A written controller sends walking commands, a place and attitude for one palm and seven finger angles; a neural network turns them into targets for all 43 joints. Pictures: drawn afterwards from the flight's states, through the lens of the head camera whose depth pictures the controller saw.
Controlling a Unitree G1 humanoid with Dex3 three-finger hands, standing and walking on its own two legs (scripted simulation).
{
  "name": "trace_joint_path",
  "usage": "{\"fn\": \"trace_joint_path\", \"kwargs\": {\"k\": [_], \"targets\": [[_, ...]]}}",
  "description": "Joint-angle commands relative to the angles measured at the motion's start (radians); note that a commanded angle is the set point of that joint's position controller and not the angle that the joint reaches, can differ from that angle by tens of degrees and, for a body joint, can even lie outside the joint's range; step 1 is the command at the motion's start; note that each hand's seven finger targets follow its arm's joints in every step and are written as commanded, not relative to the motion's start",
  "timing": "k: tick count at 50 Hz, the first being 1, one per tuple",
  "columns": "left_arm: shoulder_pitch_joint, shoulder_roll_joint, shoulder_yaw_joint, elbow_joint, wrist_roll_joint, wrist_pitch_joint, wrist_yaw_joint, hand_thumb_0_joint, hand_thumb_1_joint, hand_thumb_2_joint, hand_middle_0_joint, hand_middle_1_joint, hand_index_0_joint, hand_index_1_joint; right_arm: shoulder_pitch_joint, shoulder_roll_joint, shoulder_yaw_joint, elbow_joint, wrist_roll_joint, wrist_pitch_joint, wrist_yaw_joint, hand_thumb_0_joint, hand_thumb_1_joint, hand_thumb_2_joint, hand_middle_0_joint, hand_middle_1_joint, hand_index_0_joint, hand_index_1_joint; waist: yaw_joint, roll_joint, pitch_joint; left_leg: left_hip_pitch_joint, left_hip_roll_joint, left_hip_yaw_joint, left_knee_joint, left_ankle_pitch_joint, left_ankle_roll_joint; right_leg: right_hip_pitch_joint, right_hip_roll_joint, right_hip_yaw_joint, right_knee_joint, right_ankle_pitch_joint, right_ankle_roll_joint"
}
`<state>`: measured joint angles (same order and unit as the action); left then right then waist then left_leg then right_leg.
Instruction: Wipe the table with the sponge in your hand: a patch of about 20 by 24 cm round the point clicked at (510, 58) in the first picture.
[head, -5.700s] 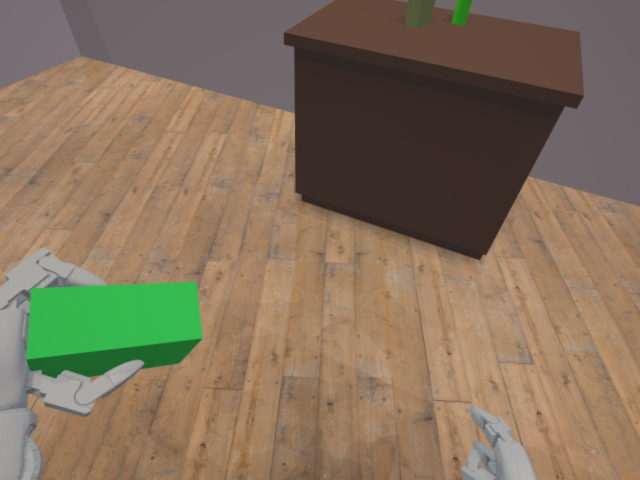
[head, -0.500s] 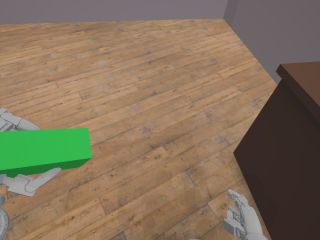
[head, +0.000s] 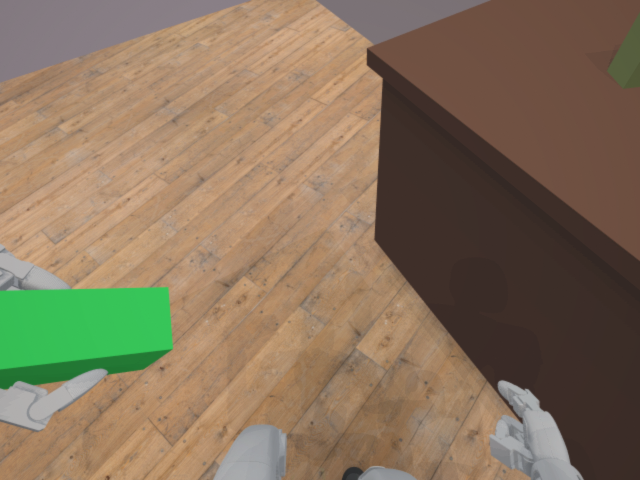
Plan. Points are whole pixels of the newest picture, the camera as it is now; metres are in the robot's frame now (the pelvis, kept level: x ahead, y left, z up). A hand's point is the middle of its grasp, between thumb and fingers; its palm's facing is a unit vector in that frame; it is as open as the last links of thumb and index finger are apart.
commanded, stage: turn to face it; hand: left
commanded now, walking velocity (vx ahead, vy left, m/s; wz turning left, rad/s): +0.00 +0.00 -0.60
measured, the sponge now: (106, 335) +0.23 +0.20 +0.14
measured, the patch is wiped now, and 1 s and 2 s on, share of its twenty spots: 0.00 0.00 0.00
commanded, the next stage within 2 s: none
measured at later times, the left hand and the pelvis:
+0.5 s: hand (204, 392) +0.18 +0.08 +0.17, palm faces +0.14 -0.84 -0.52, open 10.2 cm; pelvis -0.10 -0.08 -0.01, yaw -17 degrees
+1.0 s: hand out of the picture +0.11 -0.06 +0.18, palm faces -0.11 -0.87 -0.48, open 10.2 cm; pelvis -0.19 -0.15 +0.00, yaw -32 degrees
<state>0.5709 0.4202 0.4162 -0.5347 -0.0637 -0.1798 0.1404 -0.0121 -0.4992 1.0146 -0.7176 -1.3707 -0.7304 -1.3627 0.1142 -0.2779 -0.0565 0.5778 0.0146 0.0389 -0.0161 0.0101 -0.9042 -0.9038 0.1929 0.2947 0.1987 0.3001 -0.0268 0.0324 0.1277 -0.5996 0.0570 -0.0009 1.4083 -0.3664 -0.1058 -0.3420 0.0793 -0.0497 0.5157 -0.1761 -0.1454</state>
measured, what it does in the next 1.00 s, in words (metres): walks backwards, turning right: left foot, then right foot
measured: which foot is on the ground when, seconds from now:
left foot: up 0.00-0.30, down 0.32-0.56, up 0.58-0.94, down 0.96-1.00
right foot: down 0.00-0.32, up 0.34-0.54, down 0.56-0.98, up 1.00-1.00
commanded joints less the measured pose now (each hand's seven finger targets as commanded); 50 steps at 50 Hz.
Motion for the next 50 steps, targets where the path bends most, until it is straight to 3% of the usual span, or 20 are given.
{"fn": "trace_joint_path", "kwargs": {"k": [1,4,10,14,15,16,17,19,22,26,27,28,29,31,33,35,42,46,48,50], "targets": [[-0.064,0.159,0.137,-0.202,-0.018,-0.078,0.038,0.000,0.100,1.300,-1.200,-1.600,-1.200,-1.600,-0.051,-0.061,-0.020,-0.140,-0.002,-0.037,0.007,0.000,-0.900,-0.900,0.200,0.300,0.200,0.300,0.042,-0.074,-0.279,-0.046,0.007,-0.048,-0.040,0.025,0.008,0.222,-0.286,0.374,-0.222,0.171,0.152],[-0.101,0.157,0.127,-0.163,-0.015,-0.085,0.039,0.000,0.100,1.300,-1.200,-1.600,-1.200,-1.600,-0.048,-0.070,-0.021,-0.132,-0.006,-0.035,0.009,0.000,-0.900,-0.900,0.200,0.300,0.200,0.300,0.049,-0.105,-0.252,0.004,-0.017,-0.030,-0.144,0.018,0.012,0.175,-0.250,0.399,-0.303,-0.016,0.246],[-0.161,0.137,0.089,-0.128,0.006,-0.083,0.033,0.000,0.100,1.300,-1.200,-1.600,-1.200,-1.600,-0.054,-0.069,-0.010,-0.138,-0.006,-0.027,0.006,0.000,-0.900,-0.900,0.200,0.300,0.200,0.300,0.067,-0.132,-0.242,0.262,-0.075,0.071,-0.655,-0.107,0.036,0.093,-0.195,0.435,-0.405,-0.154,0.211],[-0.236,0.115,0.039,-0.100,0.022,-0.073,0.007,0.000,0.100,1.300,-1.200,-1.600,-1.200,-1.600,0.035,-0.057,-0.017,-0.121,0.000,-0.007,0.014,0.000,-0.900,-0.900,0.200,0.300,0.200,0.300,0.015,-0.181,-0.229,0.592,-0.084,0.154,-1.047,-0.146,0.112,-0.061,-0.070,0.339,-0.360,-0.089,0.366],[-0.266,0.130,0.036,-0.114,0.019,-0.080,-0.002,0.000,0.100,1.300,-1.200,-1.600,-1.200,-1.600,0.028,-0.068,-0.016,-0.128,-0.001,-0.006,0.009,0.000,-0.900,-0.900,0.200,0.300,0.200,0.300,0.003,-0.025,-0.244,0.691,0.025,0.100,-1.188,-0.068,0.166,-0.127,-0.004,0.273,-0.108,-0.043,0.394],[-0.262,0.129,0.045,-0.131,0.025,-0.083,-0.011,0.000,0.100,1.300,-1.200,-1.600,-1.200,-1.600,-0.048,-0.068,-0.010,-0.179,-0.028,-0.006,0.006,0.000,-0.900,-0.900,0.200,0.300,0.200,0.300,0.034,0.278,-0.224,0.648,0.317,-0.140,-1.241,0.083,0.266,-0.247,0.056,0.176,0.392,-0.232,0.347],[-0.269,0.151,0.076,-0.172,0.046,-0.088,-0.005,0.000,0.100,1.300,-1.200,-1.600,-1.200,-1.600,-0.080,-0.029,0.004,-0.231,-0.047,-0.027,0.005,0.000,-0.900,-0.900,0.200,0.300,0.200,0.300,0.079,0.252,-0.202,0.395,0.526,-0.294,-1.164,0.179,0.336,-0.213,-0.053,0.236,0.757,-0.323,0.240],[-0.302,0.191,0.107,-0.261,0.059,-0.090,-0.027,0.000,0.100,1.300,-1.200,-1.600,-1.200,-1.600,-0.065,-0.040,-0.022,-0.221,-0.016,-0.029,0.020,0.000,-0.900,-0.900,0.200,0.300,0.200,0.300,0.084,0.203,-0.177,0.291,0.421,0.003,-1.148,0.208,0.273,-0.214,-0.085,0.193,0.886,-0.284,0.192],[-0.176,0.136,0.076,-0.256,0.024,-0.080,-0.009,0.000,0.100,1.300,-1.200,-1.600,-1.200,-1.600,-0.027,-0.037,-0.009,-0.212,0.012,-0.065,0.026,0.000,-0.900,-0.900,0.200,0.300,0.200,0.300,0.075,0.206,-0.084,0.261,0.367,0.069,-1.071,0.165,0.231,-0.183,-0.146,0.107,0.570,-0.293,0.198],[-0.230,0.144,0.077,-0.245,0.034,-0.079,0.012,0.000,0.100,1.300,-1.200,-1.600,-1.200,-1.600,0.078,-0.079,-0.018,-0.192,0.024,-0.125,0.015,0.000,-0.900,-0.900,0.200,0.300,0.200,0.300,0.054,0.120,-0.183,0.299,0.242,0.181,-0.759,0.205,0.104,0.127,-0.051,-0.094,0.077,-0.107,0.222],[-0.266,0.160,0.090,-0.223,0.039,-0.079,0.015,0.000,0.100,1.300,-1.200,-1.600,-1.200,-1.600,0.090,-0.066,-0.018,-0.178,0.026,-0.135,0.017,0.000,-0.900,-0.900,0.200,0.300,0.200,0.300,0.046,-0.005,-0.214,0.282,0.179,0.199,-0.576,0.158,0.075,0.191,-0.103,-0.015,-0.031,0.022,0.192],[-0.297,0.212,0.128,-0.190,0.045,-0.080,0.023,0.000,0.100,1.300,-1.200,-1.600,-1.200,-1.600,0.050,-0.038,-0.015,-0.183,0.020,-0.142,0.010,0.000,-0.900,-0.900,0.200,0.300,0.200,0.300,0.055,-0.295,-0.208,0.101,0.058,0.182,-0.334,-0.208,0.033,0.246,-0.280,0.318,-0.111,0.372,0.088],[-0.299,0.270,0.200,-0.162,0.037,-0.086,0.037,0.000,0.100,1.300,-1.200,-1.600,-1.200,-1.600,-0.015,-0.031,0.000,-0.184,0.003,-0.148,-0.003,0.000,-0.900,-0.900,0.200,0.300,0.200,0.300,0.069,-0.428,-0.233,-0.002,0.015,0.071,-0.134,-0.330,0.027,0.216,-0.436,0.551,-0.137,0.597,0.002],[-0.256,0.243,0.184,-0.161,0.023,-0.078,0.032,0.000,0.100,1.300,-1.200,-1.600,-1.200,-1.600,-0.027,-0.034,-0.005,-0.168,0.001,-0.127,0.000,0.000,-0.900,-0.900,0.200,0.300,0.200,0.300,0.061,-0.274,-0.243,0.053,0.055,-0.056,-0.078,-0.198,0.021,0.146,-0.418,0.599,-0.163,0.263,-0.015],[-0.122,0.205,0.184,-0.190,0.004,-0.098,0.025,0.000,0.100,1.300,-1.200,-1.600,-1.200,-1.600,-0.028,-0.007,0.021,-0.152,-0.003,-0.084,0.011,0.000,-0.900,-0.900,0.200,0.300,0.200,0.300,0.056,-0.134,-0.283,0.049,0.046,-0.048,-0.119,-0.103,0.016,0.190,-0.342,0.457,-0.112,0.184,-0.023],[-0.058,0.199,0.203,-0.226,-0.005,-0.110,0.028,0.000,0.100,1.300,-1.200,-1.600,-1.200,-1.600,-0.045,-0.016,0.023,-0.156,0.000,-0.056,0.020,0.000,-0.900,-0.900,0.200,0.300,0.200,0.300,0.057,-0.109,-0.337,0.091,0.026,-0.012,-0.279,-0.103,0.014,0.238,-0.304,0.375,-0.104,0.198,-0.007],[0.002,0.178,0.179,-0.256,-0.006,-0.107,0.030,0.000,0.100,1.300,-1.200,-1.600,-1.200,-1.600,-0.030,-0.047,0.002,-0.184,0.000,-0.040,0.026,0.000,-0.900,-0.900,0.200,0.300,0.200,0.300,0.068,-0.144,-0.305,0.220,-0.029,0.019,-0.651,-0.167,0.043,0.149,-0.297,0.518,-0.232,-0.037,-0.014],[-0.050,0.159,0.132,-0.209,0.002,-0.090,0.017,0.000,0.100,1.300,-1.200,-1.600,-1.200,-1.600,0.002,-0.050,0.006,-0.179,0.004,-0.017,0.021,0.000,-0.900,-0.900,0.200,0.300,0.200,0.300,0.048,-0.092,-0.286,0.402,-0.028,0.041,-0.889,-0.097,0.073,0.031,-0.238,0.501,-0.247,-0.118,0.053],[-0.102,0.155,0.111,-0.199,0.002,-0.095,0.004,0.000,0.100,1.300,-1.200,-1.600,-1.200,-1.600,0.019,-0.069,0.001,-0.184,-0.004,-0.017,0.010,0.000,-0.900,-0.900,0.200,0.300,0.200,0.300,0.034,0.003,-0.238,0.525,0.072,-0.025,-1.051,-0.128,0.138,-0.142,-0.132,0.416,-0.148,-0.239,0.123],[-0.165,0.168,0.116,-0.224,0.022,-0.097,-0.002,0.000,0.100,1.300,-1.200,-1.600,-1.200,-1.600,-0.019,-0.062,0.003,-0.198,-0.005,-0.038,-0.006,0.000,-0.900,-0.900,0.200,0.300,0.200,0.300,0.051,0.256,-0.166,0.419,0.395,-0.263,-1.185,-0.114,0.283,-0.248,-0.012,0.156,0.404,-0.254,0.196]]}}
